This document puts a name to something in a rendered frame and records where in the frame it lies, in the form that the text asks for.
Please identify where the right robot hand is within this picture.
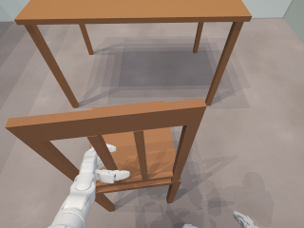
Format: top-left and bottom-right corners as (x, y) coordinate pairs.
(233, 211), (258, 228)

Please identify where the chair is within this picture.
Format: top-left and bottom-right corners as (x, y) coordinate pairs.
(5, 98), (207, 212)

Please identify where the robot left forearm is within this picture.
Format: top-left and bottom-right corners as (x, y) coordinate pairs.
(48, 172), (96, 228)

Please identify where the table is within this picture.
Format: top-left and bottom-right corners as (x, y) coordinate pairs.
(14, 0), (252, 108)

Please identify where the left robot hand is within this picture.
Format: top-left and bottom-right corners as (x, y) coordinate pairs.
(79, 143), (130, 183)

